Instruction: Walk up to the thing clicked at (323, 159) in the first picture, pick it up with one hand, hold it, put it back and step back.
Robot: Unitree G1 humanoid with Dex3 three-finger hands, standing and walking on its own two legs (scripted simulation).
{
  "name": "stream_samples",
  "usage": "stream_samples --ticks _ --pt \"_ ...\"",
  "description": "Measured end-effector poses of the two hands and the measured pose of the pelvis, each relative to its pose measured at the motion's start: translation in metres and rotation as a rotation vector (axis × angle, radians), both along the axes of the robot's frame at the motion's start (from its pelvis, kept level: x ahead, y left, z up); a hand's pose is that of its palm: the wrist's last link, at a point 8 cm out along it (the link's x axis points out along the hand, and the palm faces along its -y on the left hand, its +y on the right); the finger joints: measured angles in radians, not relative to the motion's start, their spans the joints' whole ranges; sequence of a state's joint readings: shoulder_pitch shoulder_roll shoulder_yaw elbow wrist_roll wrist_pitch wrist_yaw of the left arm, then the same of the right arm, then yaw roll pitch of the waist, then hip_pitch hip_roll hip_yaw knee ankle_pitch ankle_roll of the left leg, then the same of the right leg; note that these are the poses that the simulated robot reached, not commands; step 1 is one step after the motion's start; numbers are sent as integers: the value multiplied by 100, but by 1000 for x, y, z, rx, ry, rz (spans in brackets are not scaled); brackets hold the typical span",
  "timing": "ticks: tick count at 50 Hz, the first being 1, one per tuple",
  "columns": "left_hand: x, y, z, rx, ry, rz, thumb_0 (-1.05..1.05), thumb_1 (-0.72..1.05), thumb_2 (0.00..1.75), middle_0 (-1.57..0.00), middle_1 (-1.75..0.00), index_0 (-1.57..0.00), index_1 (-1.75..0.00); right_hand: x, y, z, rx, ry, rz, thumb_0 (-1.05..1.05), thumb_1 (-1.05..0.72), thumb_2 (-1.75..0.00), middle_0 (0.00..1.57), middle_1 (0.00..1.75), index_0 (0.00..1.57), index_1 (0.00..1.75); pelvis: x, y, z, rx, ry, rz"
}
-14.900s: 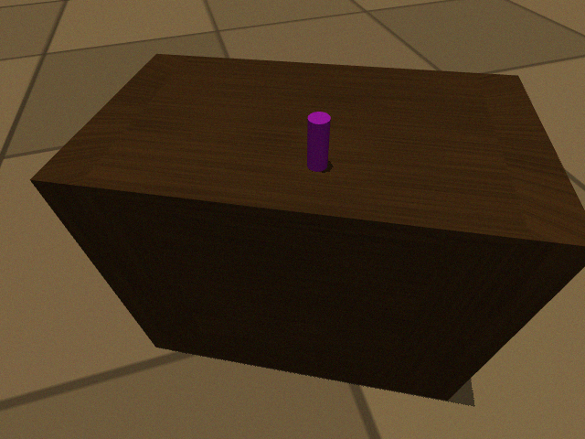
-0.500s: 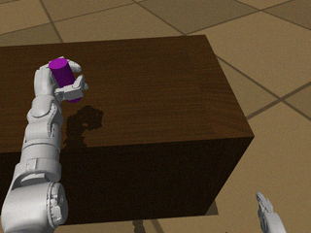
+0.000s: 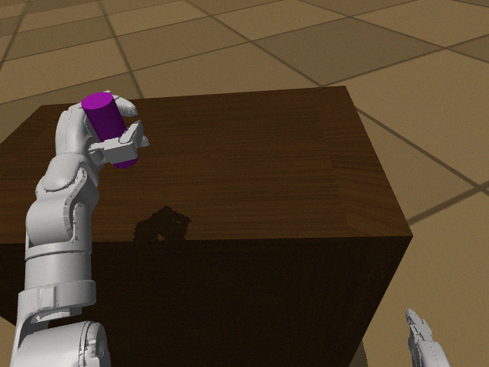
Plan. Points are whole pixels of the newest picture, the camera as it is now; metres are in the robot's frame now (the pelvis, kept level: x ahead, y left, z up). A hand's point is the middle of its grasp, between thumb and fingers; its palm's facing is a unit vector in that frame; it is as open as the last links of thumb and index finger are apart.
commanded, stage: lift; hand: left
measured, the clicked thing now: (112, 132) +0.39 +0.19 +0.25
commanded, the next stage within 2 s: hold in 0.70 s
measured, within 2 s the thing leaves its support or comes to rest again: neither
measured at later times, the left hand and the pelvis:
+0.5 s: hand (108, 125) +0.35 +0.17 +0.29, palm faces +0.10 -0.99 +0.00, open 5.0 cm; pelvis -0.01 +0.00 +0.00, yaw +0 degrees
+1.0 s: hand (89, 117) +0.33 +0.18 +0.31, palm faces +0.10 -0.99 -0.01, open 5.0 cm; pelvis -0.02 +0.01 +0.00, yaw +0 degrees
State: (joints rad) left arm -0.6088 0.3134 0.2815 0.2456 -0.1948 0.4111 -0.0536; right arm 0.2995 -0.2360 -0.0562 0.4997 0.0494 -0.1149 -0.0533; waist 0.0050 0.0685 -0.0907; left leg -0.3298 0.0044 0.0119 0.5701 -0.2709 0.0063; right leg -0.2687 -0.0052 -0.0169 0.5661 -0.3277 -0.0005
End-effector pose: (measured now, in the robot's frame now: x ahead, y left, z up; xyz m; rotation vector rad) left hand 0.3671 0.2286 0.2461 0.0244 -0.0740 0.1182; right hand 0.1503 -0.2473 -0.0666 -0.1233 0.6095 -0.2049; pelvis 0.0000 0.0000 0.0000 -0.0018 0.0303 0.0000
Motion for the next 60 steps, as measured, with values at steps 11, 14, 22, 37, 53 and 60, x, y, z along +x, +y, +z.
stream_samples --ticks 11,14,22,37,53,60 --pt "-24 -4 20 -12 19 -6 -1 16 120 -103 -119 -105 -119 -3 -1 6 5 -42 20 -1 55 -5 5 5 6 5 -8 -2 2 3 -32 7" --pt "-29 -5 26 -9 12 -8 -1 17 119 -103 -120 -104 -119 -4 -2 8 6 -56 18 -1 55 -5 5 5 6 5 -9 -2 3 3 -39 6" --pt "-37 -5 35 -20 13 -18 -1 17 119 -102 -120 -104 -119 -8 0 9 12 -68 21 -1 55 -5 5 5 6 5 -13 0 3 1 -49 4" --pt "-51 -1 53 -11 -3 -17 -1 17 119 -102 -120 -104 -119 -10 6 6 28 -81 28 -1 54 -5 5 5 6 5 -16 5 3 -3 -61 1" --pt "-62 1 68 -5 -10 -24 -1 17 119 -102 -120 -104 -119 -8 9 1 39 -81 39 -1 54 -5 5 5 6 5 -17 7 2 -4 -63 1" --pt "-66 0 75 -4 -13 -24 -1 17 119 -103 -120 -104 -119 -7 8 0 43 -84 41 -1 54 -5 5 5 6 5 -17 7 2 -3 -62 4"
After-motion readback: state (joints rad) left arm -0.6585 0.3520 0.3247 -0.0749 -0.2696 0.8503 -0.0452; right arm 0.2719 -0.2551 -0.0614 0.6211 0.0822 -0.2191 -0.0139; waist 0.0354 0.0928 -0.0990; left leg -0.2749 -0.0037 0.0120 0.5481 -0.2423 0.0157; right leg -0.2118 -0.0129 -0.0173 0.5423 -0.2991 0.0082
